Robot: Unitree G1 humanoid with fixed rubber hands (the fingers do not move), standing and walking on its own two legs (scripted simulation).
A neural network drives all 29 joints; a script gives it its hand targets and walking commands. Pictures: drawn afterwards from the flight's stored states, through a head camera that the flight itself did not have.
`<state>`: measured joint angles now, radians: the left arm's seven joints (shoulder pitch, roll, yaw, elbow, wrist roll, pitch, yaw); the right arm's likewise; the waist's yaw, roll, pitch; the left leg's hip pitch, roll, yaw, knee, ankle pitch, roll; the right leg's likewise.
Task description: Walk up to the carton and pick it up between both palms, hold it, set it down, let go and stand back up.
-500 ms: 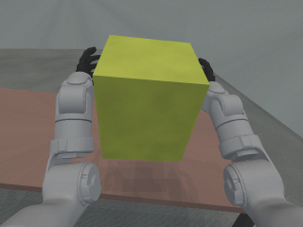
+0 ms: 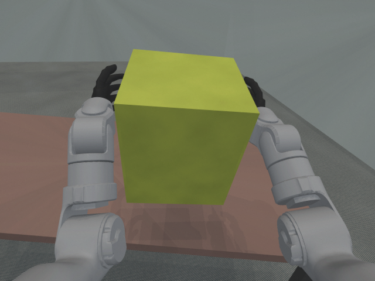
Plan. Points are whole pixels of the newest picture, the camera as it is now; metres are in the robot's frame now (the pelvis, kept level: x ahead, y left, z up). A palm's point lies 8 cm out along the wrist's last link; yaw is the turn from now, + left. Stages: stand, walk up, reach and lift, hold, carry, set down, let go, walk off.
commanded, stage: hold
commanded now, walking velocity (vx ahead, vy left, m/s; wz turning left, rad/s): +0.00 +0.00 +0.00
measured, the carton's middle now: (180, 130) +0.35 -0.01 +0.22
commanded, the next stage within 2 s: set down in 1.30 s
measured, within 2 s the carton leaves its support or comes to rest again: neither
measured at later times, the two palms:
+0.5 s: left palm (101, 102) +0.35 +0.14 +0.28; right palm (255, 111) +0.34 -0.16 +0.27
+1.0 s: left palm (103, 102) +0.36 +0.14 +0.28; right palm (255, 110) +0.35 -0.16 +0.27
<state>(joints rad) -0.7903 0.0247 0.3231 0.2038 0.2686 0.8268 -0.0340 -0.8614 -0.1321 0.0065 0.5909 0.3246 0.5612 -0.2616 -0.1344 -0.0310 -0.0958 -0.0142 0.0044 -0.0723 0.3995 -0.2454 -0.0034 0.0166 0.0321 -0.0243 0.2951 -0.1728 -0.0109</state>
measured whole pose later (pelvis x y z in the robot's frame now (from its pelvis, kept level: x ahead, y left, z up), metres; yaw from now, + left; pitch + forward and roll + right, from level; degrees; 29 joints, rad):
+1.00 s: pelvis -0.01 +0.00 +0.00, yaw +0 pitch -7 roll -1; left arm -0.85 0.04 0.33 0.31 0.27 0.80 -0.04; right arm -0.91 -0.13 -0.02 0.66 0.31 0.56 -0.26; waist -0.13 -0.04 -0.11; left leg -0.05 0.01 -0.08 0.39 -0.22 -0.01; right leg -0.01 0.04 -0.03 0.29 -0.16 -0.02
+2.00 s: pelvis +0.01 -0.01 +0.00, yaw +2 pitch -11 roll -1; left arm -0.63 -0.08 0.32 0.07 0.35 0.61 -0.04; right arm -0.69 -0.05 -0.04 0.65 0.15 0.14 -0.15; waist -0.08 -0.07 0.06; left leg 0.07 0.00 -0.10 0.36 -0.24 -0.02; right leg 0.10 0.03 -0.07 0.30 -0.20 -0.03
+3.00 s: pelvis +0.00 -0.04 +0.00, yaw +1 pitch -3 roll +0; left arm -0.60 -0.13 0.32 0.30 0.30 0.41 0.08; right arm -0.74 -0.07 -0.17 0.89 0.02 -0.01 -0.04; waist -0.02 -0.05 0.01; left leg -0.08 0.03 -0.08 0.31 -0.17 -0.05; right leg -0.10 0.04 -0.07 0.33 -0.18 -0.06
